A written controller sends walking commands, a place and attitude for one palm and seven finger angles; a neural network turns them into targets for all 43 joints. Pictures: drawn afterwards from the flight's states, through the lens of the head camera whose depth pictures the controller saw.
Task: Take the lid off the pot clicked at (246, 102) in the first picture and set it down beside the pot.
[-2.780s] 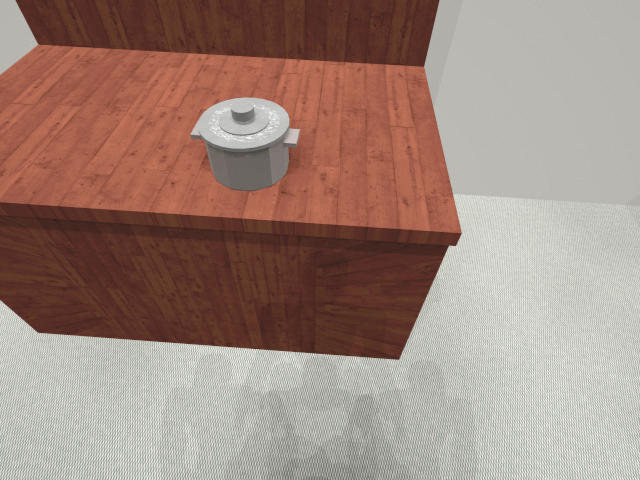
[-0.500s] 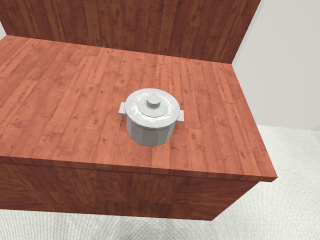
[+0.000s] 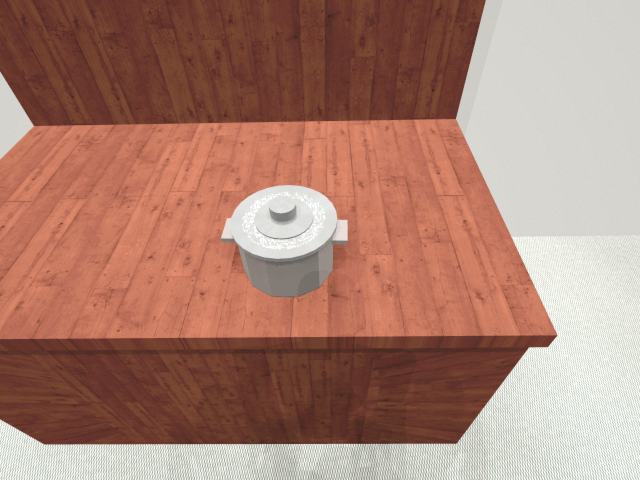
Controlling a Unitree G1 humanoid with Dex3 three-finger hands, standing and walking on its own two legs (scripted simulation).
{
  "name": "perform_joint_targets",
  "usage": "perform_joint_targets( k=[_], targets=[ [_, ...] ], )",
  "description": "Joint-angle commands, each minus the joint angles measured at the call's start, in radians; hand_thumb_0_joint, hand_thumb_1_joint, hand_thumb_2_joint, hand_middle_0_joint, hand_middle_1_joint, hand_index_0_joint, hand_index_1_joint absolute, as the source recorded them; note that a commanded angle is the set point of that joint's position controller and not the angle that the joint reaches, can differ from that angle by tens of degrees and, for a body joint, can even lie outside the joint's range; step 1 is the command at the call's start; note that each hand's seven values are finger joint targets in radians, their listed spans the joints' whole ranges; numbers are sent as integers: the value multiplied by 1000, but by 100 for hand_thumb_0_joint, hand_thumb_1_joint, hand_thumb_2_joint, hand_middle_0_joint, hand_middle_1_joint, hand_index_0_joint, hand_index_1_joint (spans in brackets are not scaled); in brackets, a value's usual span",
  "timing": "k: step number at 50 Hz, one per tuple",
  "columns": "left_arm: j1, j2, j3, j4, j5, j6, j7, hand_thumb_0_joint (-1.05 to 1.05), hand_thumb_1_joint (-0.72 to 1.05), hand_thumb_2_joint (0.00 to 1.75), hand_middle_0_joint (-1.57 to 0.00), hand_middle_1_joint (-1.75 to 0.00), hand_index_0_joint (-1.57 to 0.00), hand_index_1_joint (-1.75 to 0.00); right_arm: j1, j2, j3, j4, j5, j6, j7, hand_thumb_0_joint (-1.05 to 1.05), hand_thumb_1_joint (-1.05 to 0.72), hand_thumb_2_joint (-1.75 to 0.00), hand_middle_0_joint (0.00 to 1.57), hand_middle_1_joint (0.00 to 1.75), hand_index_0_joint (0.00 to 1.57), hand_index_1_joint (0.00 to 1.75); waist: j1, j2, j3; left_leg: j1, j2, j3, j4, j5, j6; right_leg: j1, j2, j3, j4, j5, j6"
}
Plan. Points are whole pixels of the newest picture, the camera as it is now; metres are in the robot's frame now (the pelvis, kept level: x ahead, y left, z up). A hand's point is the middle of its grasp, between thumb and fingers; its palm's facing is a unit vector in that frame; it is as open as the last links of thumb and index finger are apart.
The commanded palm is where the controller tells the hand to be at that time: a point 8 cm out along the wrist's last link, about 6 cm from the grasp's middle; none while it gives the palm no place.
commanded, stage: come to a stop and stand still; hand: left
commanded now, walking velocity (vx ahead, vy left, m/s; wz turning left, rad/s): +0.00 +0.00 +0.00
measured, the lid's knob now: (282, 208) +0.53 +0.09 +0.04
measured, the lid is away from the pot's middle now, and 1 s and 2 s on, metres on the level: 0.00 0.00 0.00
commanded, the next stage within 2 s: look again from close up in 0.86 s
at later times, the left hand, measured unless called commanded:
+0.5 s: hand out of the picture +0.00 +0.20 -0.18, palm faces +0.05 -0.98 -0.22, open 7.4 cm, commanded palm none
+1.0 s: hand out of the picture -0.06 +0.17 -0.18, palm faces +0.04 -0.98 -0.18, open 7.4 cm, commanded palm none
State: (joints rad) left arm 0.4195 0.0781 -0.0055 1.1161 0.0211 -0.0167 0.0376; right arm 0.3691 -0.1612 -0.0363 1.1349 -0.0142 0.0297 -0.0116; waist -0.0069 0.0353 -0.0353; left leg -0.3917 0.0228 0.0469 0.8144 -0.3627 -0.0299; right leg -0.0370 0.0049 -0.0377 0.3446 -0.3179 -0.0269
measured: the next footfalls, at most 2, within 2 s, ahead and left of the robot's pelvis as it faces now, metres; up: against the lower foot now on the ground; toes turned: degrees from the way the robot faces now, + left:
left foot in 0.10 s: +0.06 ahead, +0.08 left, +0.00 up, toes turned +2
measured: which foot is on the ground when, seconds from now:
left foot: up 0.00-0.08, down 0.10-1.00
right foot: down 0.00-1.00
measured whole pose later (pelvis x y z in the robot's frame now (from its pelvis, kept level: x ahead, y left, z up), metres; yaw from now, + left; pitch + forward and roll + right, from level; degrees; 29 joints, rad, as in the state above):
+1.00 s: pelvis -0.01 +0.02 +0.00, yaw +1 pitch +0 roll +0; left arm 0.37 0.11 -0.02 1.14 0.02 -0.02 0.05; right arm 0.31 -0.14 0.01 1.14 -0.01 0.01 -0.01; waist 0.00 0.01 0.01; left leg -0.26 0.00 0.06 0.48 -0.22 0.03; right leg -0.07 -0.02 -0.05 0.40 -0.34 0.01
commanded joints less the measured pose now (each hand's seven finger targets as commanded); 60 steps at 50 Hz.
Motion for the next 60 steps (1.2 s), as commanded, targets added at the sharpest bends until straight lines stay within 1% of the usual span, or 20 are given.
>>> perform_joint_targets(
  k=[1,3,4,5,7,8,9,10,11,16,21,33,47,48,49,50,52,54,56,60],
  targets=[
    [54,169,36,-15,2,-16,21,0,90,90,-20,-30,-20,-30,-44,-14,4,-61,8,-32,-17,0,-90,-90,20,30,20,30,19,-222,96,28,-11,19,-163,-13,7,-20,-251,116,41,834,-131],
    [15,158,32,-13,-6,-12,22,0,90,90,-20,-30,-20,-30,8,-8,8,-37,9,-39,-20,0,-90,-90,20,30,20,30,-16,-198,83,216,-20,19,-360,185,16,-114,-198,75,111,776,-77],
    [11,142,31,-17,-11,-12,21,0,90,90,-20,-30,-20,-30,43,-36,3,-22,6,-50,-25,0,-90,-90,20,30,20,30,-23,-148,56,313,24,-20,-387,433,40,-154,-150,55,174,706,-37],
    [32,113,29,-20,-13,-8,24,0,90,90,-20,-30,-20,-30,61,-79,-5,-12,3,-59,-32,0,-90,-90,20,30,20,30,-11,-58,20,380,103,-88,-326,699,80,-202,-108,42,192,527,-6],
    [51,75,27,-18,-8,9,31,0,90,90,-20,-30,-20,-30,35,-109,-8,-17,3,-53,-41,0,-90,-90,20,30,20,30,12,17,44,353,173,-139,-335,802,131,-214,-73,28,111,127,9],
    [56,77,26,-2,-9,16,31,0,90,90,-20,-30,-20,-30,14,-91,0,-5,4,-54,-44,0,-90,-90,20,30,20,30,16,107,51,336,168,-160,-356,842,137,-196,-78,19,102,113,14],
    [54,87,27,8,-10,20,31,0,90,90,-20,-30,-20,-30,2,-79,5,-5,6,-52,-46,0,-90,-90,20,30,20,30,21,129,70,314,157,-169,-374,855,138,-173,-80,13,94,121,14],
    [52,91,26,10,-12,21,30,0,90,90,-20,-30,-20,-30,-10,-74,6,-12,8,-50,-47,0,-90,-90,20,30,20,30,22,129,83,297,146,-164,-394,821,130,-160,-84,21,82,122,12],
    [52,101,28,10,-12,21,28,0,90,90,-20,-30,-20,-30,-28,-74,6,-19,9,-48,-46,0,-90,-90,20,30,20,30,30,73,102,281,134,-155,-385,785,126,-152,-89,21,62,173,8],
    [16,120,29,0,-8,16,24,0,90,90,-20,-30,-20,-30,-36,-79,3,-26,7,-43,-37,0,-90,-90,20,30,20,30,14,-40,47,303,101,-123,-385,628,93,-111,-121,28,26,296,6],
    [-15,138,28,-15,-7,14,20,0,90,90,-20,-30,-20,-30,-55,-91,4,-28,5,-41,-27,0,-90,-90,20,30,20,30,13,-68,52,293,92,-126,-420,513,86,-108,-127,27,1,249,11],
    [-15,162,21,-8,-7,11,15,0,90,90,-20,-30,-20,-30,-45,-96,13,-14,4,-34,-16,0,-90,-90,20,30,20,30,10,-48,116,248,74,-125,-474,290,74,-147,-133,49,-39,134,3],
    [36,139,14,17,-9,1,17,0,90,90,-20,-30,-20,-30,-9,-67,17,7,8,-40,-19,0,-90,-90,20,30,20,30,7,-50,117,247,73,-114,-449,309,75,-162,-132,61,-39,169,-5],
    [39,147,-3,4,16,-37,41,0,90,90,-20,-30,-20,-30,-92,-87,36,-85,6,-63,-5,0,-90,-90,20,30,20,30,26,-112,229,108,66,-91,-248,409,52,-237,-139,105,-35,437,8],
    [11,168,6,-38,3,-42,33,0,90,90,-20,-30,-20,-30,-40,-55,30,-101,4,-55,3,0,-90,-90,20,30,20,30,-21,-104,182,128,57,-84,-278,169,61,-244,-160,93,-32,252,-17],
    [-32,157,2,-52,-1,-38,24,0,90,90,-20,-30,-20,-30,-29,-54,26,-90,1,-48,2,0,-90,-90,20,30,20,30,-28,-42,201,107,44,-88,-311,126,63,-255,-137,87,-29,72,-30],
    [-5,148,13,-65,-4,-32,19,0,90,90,-20,-30,-20,-30,-5,-76,21,-111,-3,-48,-2,0,-90,-90,20,30,20,30,-16,14,51,150,56,-110,-291,223,76,-193,-110,72,39,64,-45],
    [10,138,12,-66,-5,-31,19,0,90,90,-20,-30,-20,-30,-11,-81,20,-114,-1,-55,-7,0,-90,-90,20,30,20,30,-8,12,10,160,73,-123,-288,327,89,-166,-97,58,84,118,-41],
    [17,138,11,-71,-5,-25,17,0,90,90,-20,-30,-20,-30,-15,-85,21,-126,3,-60,-12,0,-90,-90,20,30,20,30,2,-20,0,182,82,-130,-280,398,99,-163,-90,46,99,165,-35],
    [11,135,11,-84,-5,-19,21,0,90,90,-20,-30,-20,-30,-36,-81,23,-126,5,-56,-14,0,-90,-90,20,30,20,30,3,-79,82,130,72,-115,-288,350,91,-179,-97,59,85,173,-34]
  ],
)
